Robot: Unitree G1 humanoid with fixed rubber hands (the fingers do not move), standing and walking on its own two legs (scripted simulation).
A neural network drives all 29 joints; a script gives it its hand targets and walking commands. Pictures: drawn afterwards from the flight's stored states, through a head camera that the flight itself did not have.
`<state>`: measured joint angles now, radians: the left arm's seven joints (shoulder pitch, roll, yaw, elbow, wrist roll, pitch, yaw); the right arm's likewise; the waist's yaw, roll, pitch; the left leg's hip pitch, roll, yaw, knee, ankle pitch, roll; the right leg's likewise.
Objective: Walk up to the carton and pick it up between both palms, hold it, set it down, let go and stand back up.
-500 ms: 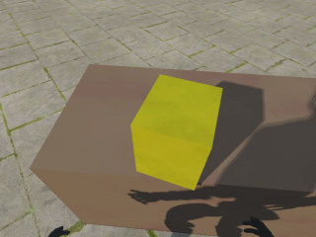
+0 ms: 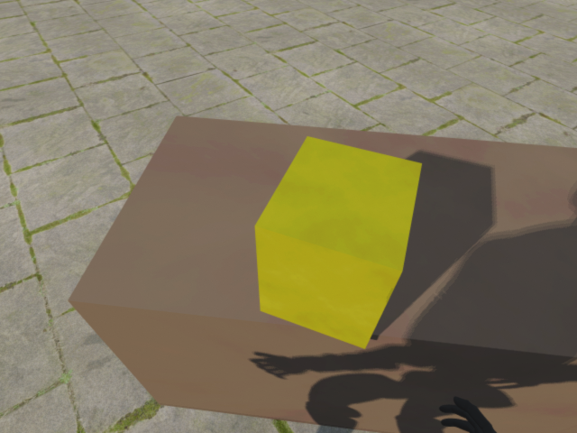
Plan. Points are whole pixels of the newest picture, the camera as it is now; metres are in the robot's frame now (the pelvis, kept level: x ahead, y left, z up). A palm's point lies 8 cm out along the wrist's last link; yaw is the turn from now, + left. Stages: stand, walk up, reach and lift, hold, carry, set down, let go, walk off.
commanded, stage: walk up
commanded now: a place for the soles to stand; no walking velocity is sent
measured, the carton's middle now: (335, 241) +0.41 -0.08 +0.02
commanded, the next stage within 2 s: reach and lift in 0.06 s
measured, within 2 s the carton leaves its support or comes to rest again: neither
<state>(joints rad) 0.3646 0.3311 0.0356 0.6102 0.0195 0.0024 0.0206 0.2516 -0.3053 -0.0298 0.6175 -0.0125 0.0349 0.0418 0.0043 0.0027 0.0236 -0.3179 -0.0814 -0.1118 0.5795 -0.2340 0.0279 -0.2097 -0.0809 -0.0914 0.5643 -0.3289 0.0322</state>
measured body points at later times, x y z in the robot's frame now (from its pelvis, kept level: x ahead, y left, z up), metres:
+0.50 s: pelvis +0.02 -0.03 +0.01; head +0.00 +0.00 +0.46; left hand +0.22 +0.24 -0.06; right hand +0.19 -0.27 -0.05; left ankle +0.05 +0.10 -0.73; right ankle -0.02 -0.14 -0.73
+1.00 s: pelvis +0.03 +0.00 +0.02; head +0.01 +0.02 +0.47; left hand +0.24 +0.22 -0.03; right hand +0.18 -0.22 -0.02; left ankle +0.05 +0.10 -0.73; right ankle -0.02 -0.14 -0.73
